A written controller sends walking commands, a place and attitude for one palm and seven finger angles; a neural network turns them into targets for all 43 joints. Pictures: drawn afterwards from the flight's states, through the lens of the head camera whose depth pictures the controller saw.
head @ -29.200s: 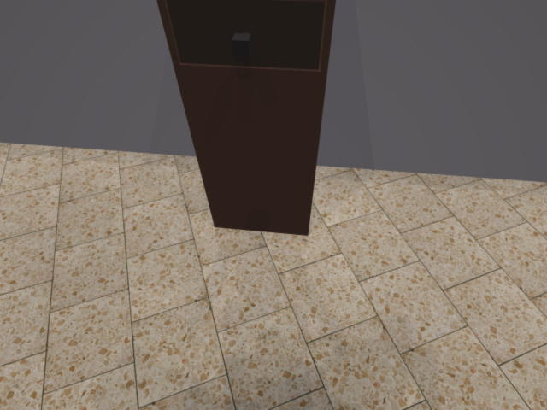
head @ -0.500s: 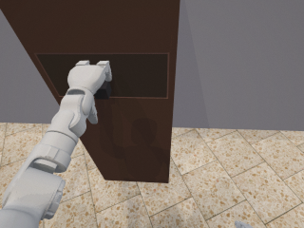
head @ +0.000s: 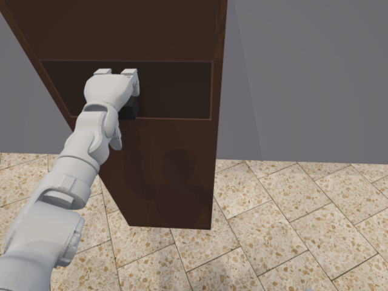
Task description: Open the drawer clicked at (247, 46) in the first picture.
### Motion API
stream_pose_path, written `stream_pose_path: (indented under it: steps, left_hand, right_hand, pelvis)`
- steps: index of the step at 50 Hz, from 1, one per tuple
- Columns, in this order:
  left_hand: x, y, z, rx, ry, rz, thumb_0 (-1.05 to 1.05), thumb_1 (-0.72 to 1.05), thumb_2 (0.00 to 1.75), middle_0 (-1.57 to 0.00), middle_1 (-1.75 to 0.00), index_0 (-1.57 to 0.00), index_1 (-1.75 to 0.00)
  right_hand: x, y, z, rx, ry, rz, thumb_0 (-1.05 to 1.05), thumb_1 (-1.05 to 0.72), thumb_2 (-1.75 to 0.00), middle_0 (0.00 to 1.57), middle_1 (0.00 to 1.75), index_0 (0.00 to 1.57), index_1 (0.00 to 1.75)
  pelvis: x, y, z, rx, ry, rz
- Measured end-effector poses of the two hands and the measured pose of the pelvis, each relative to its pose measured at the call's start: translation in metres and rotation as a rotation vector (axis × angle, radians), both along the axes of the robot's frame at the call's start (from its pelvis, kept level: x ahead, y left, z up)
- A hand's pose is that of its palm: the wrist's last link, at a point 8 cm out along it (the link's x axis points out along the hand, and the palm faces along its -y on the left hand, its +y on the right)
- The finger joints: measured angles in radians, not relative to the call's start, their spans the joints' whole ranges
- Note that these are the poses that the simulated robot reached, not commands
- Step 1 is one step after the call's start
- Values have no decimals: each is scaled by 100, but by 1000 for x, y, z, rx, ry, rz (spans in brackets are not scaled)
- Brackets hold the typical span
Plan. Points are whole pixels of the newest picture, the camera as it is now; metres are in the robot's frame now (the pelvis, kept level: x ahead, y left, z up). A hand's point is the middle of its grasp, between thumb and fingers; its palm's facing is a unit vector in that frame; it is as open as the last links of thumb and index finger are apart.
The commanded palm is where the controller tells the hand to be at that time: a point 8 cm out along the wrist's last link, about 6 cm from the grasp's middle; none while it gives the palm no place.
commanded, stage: lower the fingers behind the handle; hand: left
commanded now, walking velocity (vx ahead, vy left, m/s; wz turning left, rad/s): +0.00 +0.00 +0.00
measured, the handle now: (128, 102) +0.50 +0.19 +0.12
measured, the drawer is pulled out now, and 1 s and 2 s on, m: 0.00 0.00 0.00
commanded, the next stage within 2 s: lift the fingers back up to retry in 0.08 s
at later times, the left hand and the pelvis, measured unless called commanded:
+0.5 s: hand (125, 109) +0.46 +0.18 +0.14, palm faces +0.09 -0.04 -1.00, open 13.8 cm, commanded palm +0.42 +0.19 +0.21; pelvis +0.03 +0.01 +0.01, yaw -1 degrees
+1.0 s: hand (113, 98) +0.45 +0.20 +0.17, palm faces +0.01 -0.04 -1.00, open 13.8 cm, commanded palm +0.42 +0.19 +0.24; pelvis +0.04 +0.00 +0.01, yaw +0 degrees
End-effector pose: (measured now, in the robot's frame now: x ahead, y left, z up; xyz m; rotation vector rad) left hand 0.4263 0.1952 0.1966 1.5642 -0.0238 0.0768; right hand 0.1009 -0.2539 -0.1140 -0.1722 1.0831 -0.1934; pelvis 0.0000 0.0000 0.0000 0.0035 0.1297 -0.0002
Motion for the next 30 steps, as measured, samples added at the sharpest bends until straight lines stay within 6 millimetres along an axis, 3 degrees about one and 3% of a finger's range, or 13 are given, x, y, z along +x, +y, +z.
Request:
stream_pose_path:
  steps: [5,10,17,23,30]
  left_hand:
    - [7,-1,-2,12,28,16,0,-49,30,-32,-120,-33,-145]
    - [13,-10,-35,26,151,-11,0,-49,30,-31,-120,-30,-134]
    - [7,-11,-23,-4,41,-106,0,-49,30,-30,-120,-31,-124]
    - [7,-10,-15,-36,-6,-68,0,-49,30,-31,-120,-32,-121]
    - [12,-7,20,-25,-54,-11,0,-49,30,-32,-120,-32,-120]
  right_hand:
    - [-1,3,-1,5,-6,-6,1,-91,-90,20,30,20,30]
    - [-6,3,-2,9,-4,-33,1,-91,-90,20,30,20,30]
    - [-7,4,-7,13,19,-58,1,-91,-90,20,30,20,30]
    - [15,11,-8,50,10,-40,1,-91,-90,20,30,20,30]
    - [62,19,3,74,-79,2,1,-91,-90,20,30,20,30]
  pelvis:
    - [-1,0,-1,0,7,-2]
    - [1,1,-1,1,19,-15]
    - [16,5,0,-2,19,-20]
    - [26,6,4,-3,-4,-18]
    - [35,6,8,-2,-22,-17]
